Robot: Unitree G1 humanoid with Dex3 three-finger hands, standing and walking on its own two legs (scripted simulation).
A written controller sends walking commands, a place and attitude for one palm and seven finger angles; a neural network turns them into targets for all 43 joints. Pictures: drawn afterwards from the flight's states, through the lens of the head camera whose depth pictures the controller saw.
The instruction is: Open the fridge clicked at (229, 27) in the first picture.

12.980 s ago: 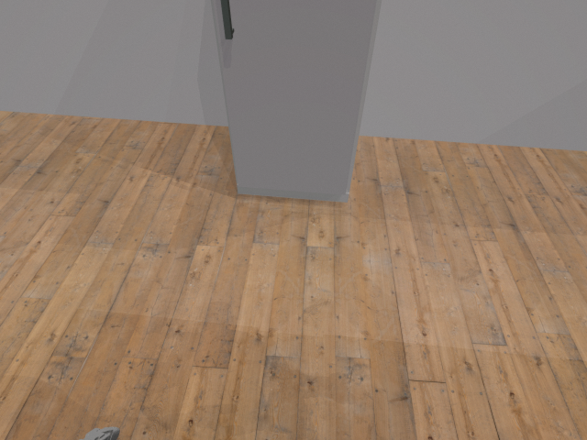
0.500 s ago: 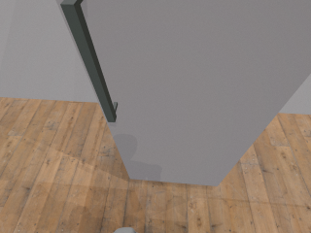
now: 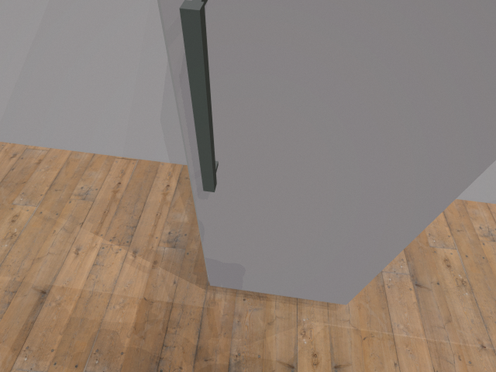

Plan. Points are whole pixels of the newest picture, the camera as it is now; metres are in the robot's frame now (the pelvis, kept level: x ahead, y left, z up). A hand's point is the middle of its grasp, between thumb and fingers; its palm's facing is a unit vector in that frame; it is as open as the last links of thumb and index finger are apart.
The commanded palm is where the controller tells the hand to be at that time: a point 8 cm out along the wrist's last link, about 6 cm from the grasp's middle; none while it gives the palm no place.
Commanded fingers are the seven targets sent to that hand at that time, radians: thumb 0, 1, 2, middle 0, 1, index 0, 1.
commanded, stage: come to a stop and stand still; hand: left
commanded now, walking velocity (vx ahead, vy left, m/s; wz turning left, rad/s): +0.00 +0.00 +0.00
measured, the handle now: (206, 112) +0.44 +0.11 +0.18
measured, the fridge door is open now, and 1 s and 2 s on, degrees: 0 0 0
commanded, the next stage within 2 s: look again from close up in 1.06 s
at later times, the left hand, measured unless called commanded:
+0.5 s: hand out of the picture -0.03 +0.13 -0.18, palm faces +0.03 -0.99 -0.15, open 7.4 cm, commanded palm none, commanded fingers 0.00 0.90 0.90 -0.20 -0.30 -0.20 -0.30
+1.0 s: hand out of the picture -0.01 +0.15 -0.18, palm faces +0.05 -0.98 -0.20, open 7.4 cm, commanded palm none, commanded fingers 0.00 0.90 0.90 -0.20 -0.30 -0.20 -0.30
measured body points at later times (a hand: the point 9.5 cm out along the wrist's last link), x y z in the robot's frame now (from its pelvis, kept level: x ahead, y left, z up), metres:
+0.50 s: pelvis -0.02 -0.03 +0.00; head -0.01 -0.03 +0.45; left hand -0.03 +0.18 -0.16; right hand -0.07 -0.24 -0.16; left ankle +0.02 +0.08 -0.74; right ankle -0.06 -0.12 -0.74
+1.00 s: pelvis -0.01 -0.01 -0.01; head -0.01 -0.02 +0.44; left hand -0.01 +0.21 -0.16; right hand +0.00 -0.23 -0.17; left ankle +0.02 +0.08 -0.74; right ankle -0.06 -0.12 -0.74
